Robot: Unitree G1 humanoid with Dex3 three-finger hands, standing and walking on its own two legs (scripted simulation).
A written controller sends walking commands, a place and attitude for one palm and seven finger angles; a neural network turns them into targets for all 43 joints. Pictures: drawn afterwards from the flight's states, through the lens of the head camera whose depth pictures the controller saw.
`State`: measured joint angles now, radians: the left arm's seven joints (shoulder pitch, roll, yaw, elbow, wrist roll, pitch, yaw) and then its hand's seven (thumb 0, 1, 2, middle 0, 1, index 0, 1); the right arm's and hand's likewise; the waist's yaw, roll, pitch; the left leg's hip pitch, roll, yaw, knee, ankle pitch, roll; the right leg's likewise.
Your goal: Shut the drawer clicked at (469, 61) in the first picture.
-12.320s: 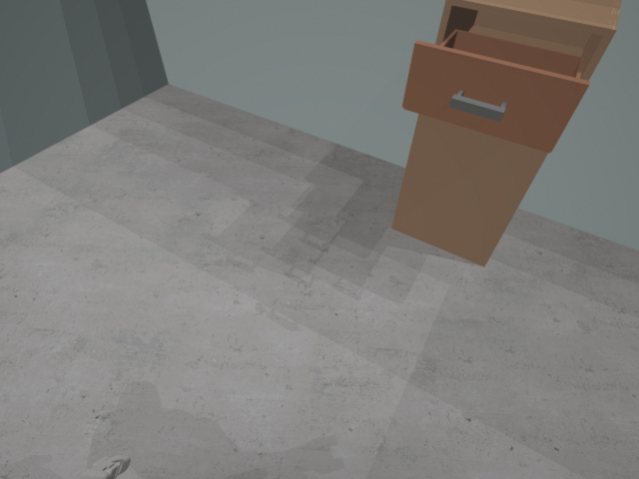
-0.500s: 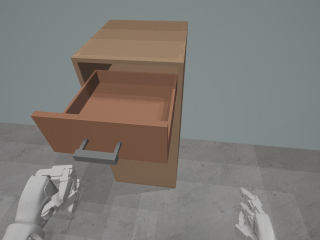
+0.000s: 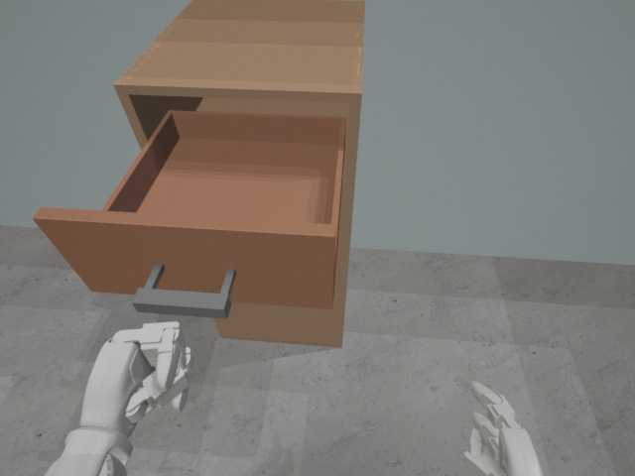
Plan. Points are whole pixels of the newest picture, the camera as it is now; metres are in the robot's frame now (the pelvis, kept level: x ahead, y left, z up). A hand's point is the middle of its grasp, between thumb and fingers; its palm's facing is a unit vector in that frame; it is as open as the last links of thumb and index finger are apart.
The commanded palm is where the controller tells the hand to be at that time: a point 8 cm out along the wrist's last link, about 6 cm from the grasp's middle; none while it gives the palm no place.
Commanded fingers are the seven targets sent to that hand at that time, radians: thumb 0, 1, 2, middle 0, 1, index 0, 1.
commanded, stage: bring the fist close to the handle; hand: left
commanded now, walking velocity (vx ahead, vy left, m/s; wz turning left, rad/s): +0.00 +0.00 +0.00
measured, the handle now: (188, 288) +0.32 +0.19 +0.07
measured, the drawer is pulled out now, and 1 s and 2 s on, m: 0.29 0.29 0.18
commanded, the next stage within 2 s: push the drawer shut in 0.62 s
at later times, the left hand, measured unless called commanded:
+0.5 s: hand (202, 361) +0.23 +0.15 +0.07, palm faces -0.02 -1.00 -0.06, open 3.2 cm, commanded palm +0.20 +0.21 +0.07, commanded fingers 0.00 0.90 0.90 -1.40 -1.60 -1.40 -1.60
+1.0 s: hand (204, 350) +0.25 +0.15 +0.06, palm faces -0.02 -1.00 -0.07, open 3.3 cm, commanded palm +0.23 +0.21 +0.07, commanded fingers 0.00 0.90 0.90 -1.40 -1.60 -1.40 -1.60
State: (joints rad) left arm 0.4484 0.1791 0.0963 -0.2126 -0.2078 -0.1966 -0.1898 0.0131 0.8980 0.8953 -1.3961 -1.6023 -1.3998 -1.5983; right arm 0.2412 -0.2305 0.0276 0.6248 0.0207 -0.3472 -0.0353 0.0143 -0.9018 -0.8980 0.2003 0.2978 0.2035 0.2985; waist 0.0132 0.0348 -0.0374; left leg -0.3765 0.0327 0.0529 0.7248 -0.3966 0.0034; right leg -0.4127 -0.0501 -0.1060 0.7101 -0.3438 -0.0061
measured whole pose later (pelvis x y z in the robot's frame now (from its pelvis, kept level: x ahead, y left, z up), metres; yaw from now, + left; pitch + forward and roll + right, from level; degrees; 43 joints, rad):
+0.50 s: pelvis +0.00 +0.00 -0.01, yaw +0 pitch +6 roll +0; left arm 0.36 0.18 0.08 -0.10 -0.21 -0.29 -0.17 0.01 0.90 0.90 -1.40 -1.60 -1.40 -1.60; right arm 0.25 -0.24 0.02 0.59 0.02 -0.26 -0.02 0.01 -0.90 -0.90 0.20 0.30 0.20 0.30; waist -0.01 0.04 -0.07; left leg -0.49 0.04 0.05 0.81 -0.43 0.00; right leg -0.53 -0.05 -0.11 0.80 -0.38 -0.01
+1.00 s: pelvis +0.00 -0.01 -0.01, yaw +0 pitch +6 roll +0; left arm 0.25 0.21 0.12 0.02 -0.23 -0.29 -0.21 0.02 0.88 0.90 -1.40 -1.60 -1.40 -1.60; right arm 0.23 -0.25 0.02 0.60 0.03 -0.24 -0.04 0.01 -0.90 -0.90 0.20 0.30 0.20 0.30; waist -0.01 0.04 -0.05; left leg -0.50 0.04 0.03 0.81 -0.42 -0.01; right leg -0.53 -0.04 -0.12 0.80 -0.38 -0.03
